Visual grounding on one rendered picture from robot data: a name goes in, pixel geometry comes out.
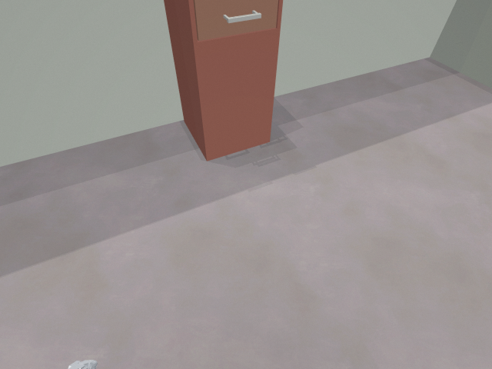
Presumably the handle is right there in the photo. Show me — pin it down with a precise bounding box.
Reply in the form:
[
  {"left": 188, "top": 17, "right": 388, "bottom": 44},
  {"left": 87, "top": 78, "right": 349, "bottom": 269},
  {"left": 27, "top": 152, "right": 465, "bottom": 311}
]
[{"left": 223, "top": 10, "right": 261, "bottom": 23}]

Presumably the drawer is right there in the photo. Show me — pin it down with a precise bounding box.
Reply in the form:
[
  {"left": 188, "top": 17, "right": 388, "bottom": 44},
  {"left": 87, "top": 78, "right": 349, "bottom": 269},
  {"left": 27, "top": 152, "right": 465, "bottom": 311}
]
[{"left": 194, "top": 0, "right": 278, "bottom": 41}]

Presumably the cabinet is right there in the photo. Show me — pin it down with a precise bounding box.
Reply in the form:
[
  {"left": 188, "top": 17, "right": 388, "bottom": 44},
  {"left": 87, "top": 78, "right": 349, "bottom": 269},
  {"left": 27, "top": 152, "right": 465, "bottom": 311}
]
[{"left": 164, "top": 0, "right": 283, "bottom": 161}]

